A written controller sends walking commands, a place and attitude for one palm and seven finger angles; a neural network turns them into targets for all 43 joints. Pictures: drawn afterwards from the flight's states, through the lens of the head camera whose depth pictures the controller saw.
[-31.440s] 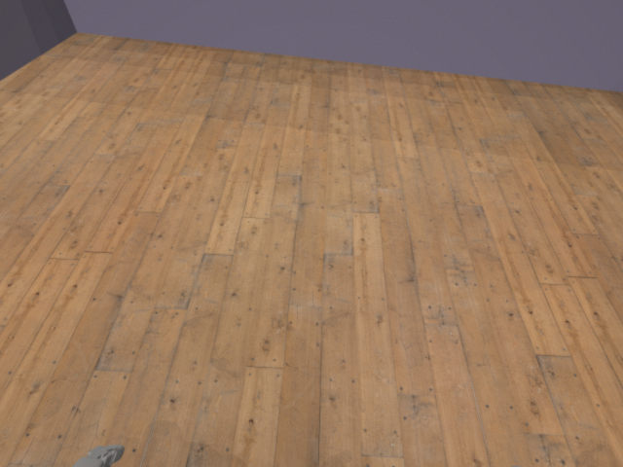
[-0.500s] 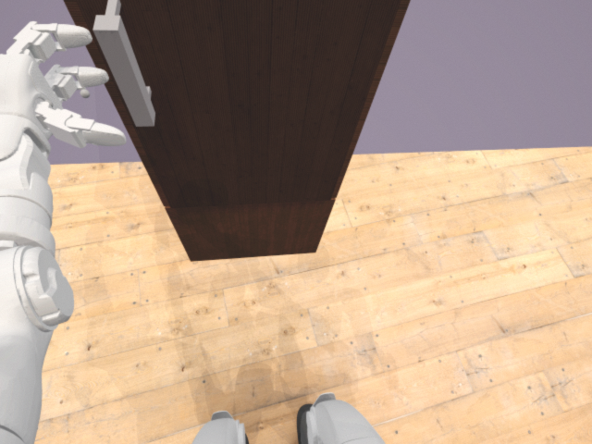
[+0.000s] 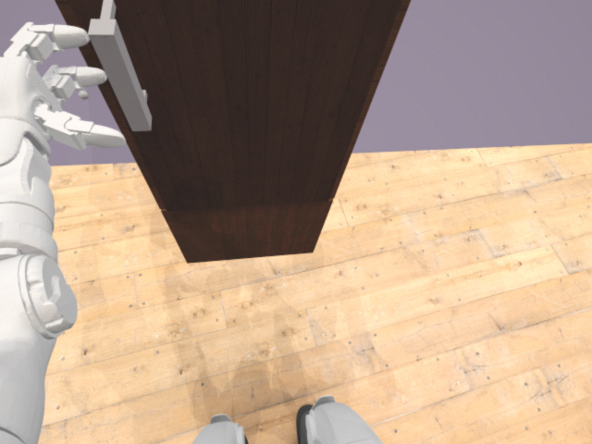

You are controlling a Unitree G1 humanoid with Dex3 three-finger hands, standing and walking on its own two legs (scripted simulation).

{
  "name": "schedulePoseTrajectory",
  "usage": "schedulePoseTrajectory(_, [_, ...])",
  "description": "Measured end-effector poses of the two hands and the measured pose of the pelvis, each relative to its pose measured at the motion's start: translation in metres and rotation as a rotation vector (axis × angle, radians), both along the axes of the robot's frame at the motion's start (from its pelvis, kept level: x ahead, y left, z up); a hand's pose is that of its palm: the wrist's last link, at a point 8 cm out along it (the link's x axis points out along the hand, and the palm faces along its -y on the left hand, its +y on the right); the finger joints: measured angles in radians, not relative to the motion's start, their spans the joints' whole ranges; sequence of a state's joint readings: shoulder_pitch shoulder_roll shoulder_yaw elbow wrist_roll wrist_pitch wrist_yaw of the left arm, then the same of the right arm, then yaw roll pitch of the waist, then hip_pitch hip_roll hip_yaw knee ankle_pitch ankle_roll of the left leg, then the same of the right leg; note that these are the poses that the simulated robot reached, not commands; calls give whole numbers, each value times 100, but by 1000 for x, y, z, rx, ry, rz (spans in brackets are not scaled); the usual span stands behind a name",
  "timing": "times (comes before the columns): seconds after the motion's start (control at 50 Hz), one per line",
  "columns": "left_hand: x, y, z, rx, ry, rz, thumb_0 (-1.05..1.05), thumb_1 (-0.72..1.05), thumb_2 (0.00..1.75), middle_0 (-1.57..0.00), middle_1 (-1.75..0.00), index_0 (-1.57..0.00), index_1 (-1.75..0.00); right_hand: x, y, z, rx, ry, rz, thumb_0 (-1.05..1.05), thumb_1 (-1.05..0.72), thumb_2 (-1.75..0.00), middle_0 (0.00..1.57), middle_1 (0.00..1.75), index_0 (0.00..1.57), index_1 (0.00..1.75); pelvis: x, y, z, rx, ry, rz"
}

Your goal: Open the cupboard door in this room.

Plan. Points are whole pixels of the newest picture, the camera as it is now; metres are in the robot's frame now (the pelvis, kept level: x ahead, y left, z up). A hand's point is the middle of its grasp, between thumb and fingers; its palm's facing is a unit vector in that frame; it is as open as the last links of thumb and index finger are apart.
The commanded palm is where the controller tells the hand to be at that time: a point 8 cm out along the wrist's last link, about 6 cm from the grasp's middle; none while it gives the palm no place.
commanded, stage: slide the fingers in behind the handle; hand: left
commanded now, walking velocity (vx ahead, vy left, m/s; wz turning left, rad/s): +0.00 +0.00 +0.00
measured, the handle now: (126, 70) +0.58 +0.16 +0.11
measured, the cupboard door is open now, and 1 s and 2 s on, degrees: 0 2 2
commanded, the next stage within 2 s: close the thumb around the handle in 1.36 s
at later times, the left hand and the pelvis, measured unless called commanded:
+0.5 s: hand (122, 100) +0.53 +0.17 +0.10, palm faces +0.01 -1.00 -0.02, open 14.0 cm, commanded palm +0.50 +0.20 +0.11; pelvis +0.00 +0.00 +0.00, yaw +1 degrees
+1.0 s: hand (146, 103) +0.52 +0.14 +0.11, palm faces +0.04 -1.00 -0.02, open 14.1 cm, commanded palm +0.49 +0.17 +0.11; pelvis -0.01 -0.02 +0.00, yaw +1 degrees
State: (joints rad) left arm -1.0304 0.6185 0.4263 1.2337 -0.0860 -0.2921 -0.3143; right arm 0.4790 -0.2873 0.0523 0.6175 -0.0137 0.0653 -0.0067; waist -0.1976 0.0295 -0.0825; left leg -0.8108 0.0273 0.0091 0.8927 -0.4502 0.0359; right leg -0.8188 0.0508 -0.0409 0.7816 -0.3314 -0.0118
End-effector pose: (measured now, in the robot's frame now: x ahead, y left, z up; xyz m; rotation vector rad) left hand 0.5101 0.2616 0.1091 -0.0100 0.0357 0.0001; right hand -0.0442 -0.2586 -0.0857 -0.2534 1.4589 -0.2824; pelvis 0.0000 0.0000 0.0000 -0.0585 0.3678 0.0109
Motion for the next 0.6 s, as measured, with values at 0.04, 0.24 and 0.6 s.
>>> schedulePoseTrajectory(0.04, [-1,-1,0,-1,0,8,-1,-50,30,-30,-120,-30,-122,8,1,-2,5,-18,9,0,-91,-90,21,30,20,30,2,1,0,0,-2,2])
schedulePoseTrajectory(0.24, [-5,-8,-1,15,-3,7,-1,-50,30,-30,-120,-28,-121,42,5,-9,29,-89,50,0,-91,-90,21,30,20,30,6,3,0,0,-12,12])
schedulePoseTrajectory(0.6, [-4,-58,-1,27,-12,-3,-1,-50,30,-30,-120,-30,-121,29,2,-17,68,-77,36,0,-91,-90,21,30,20,30,1,-5,-1,15,-23,12])
